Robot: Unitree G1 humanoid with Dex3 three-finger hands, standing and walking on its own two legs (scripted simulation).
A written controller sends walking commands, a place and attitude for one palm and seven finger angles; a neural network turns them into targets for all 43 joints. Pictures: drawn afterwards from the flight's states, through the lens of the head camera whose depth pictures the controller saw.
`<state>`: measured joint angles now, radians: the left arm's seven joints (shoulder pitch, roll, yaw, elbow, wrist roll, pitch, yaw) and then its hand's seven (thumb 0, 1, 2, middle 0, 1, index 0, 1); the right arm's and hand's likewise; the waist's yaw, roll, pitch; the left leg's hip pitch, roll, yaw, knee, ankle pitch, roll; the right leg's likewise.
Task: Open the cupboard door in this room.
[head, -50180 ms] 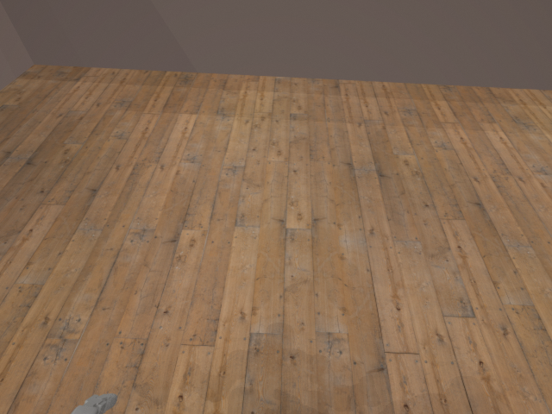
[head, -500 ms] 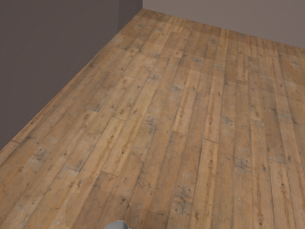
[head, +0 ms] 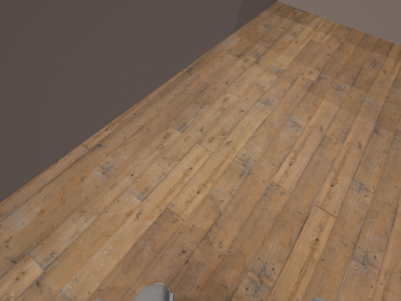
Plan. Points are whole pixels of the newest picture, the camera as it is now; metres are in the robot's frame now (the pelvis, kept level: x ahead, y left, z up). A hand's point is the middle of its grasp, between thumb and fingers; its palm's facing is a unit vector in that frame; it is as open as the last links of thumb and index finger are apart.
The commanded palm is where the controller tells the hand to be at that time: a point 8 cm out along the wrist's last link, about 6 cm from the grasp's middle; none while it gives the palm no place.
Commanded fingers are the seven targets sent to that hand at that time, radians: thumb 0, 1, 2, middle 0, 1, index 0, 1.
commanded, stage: turn to face it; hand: left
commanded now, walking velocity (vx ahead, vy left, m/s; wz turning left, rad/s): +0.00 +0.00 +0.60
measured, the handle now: out of the picture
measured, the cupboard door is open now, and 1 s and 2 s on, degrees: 47 47 47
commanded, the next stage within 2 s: none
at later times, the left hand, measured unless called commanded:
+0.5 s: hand out of the picture +0.05 +0.17 -0.15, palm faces +0.30 -0.91 -0.29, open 7.3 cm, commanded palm none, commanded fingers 0.00 0.90 0.90 -0.20 -0.30 -0.20 -0.30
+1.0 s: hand out of the picture +0.02 +0.17 -0.16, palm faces +0.58 -0.76 -0.29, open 7.3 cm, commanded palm none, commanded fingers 0.00 0.90 0.90 -0.20 -0.30 -0.20 -0.30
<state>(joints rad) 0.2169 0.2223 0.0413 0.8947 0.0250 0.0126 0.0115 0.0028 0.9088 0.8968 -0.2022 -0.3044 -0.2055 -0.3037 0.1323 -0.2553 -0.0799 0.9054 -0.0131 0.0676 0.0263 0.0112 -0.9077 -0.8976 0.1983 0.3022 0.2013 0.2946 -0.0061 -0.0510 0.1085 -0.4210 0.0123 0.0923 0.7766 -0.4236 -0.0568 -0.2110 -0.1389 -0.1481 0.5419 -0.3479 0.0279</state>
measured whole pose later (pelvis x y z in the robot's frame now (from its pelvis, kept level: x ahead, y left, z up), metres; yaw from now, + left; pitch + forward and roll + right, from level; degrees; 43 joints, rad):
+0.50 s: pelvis +0.03 -0.05 +0.00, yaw +19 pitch +1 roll +2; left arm 0.19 0.21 0.04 0.86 0.02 0.03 0.02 0.00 0.91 0.90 -0.20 -0.30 -0.20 -0.30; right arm 0.14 -0.26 -0.09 0.90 -0.02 0.09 0.03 0.01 -0.91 -0.90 0.20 0.30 0.20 0.29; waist -0.02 0.01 0.09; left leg -0.50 0.00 0.01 1.10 -0.46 -0.05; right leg -0.27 -0.10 -0.12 0.56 -0.31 0.00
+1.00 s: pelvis +0.06 -0.07 -0.01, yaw +37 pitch +1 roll +0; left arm 0.14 0.26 0.06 0.85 0.01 0.04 0.00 0.00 0.91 0.90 -0.20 -0.30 -0.20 -0.30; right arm 0.18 -0.23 -0.06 0.91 -0.02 0.06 0.00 0.01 -0.90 -0.90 0.20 0.30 0.21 0.30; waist -0.01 0.01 0.09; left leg -0.33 -0.01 -0.10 0.59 -0.27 -0.03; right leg -0.32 -0.05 -0.02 0.62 -0.36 0.06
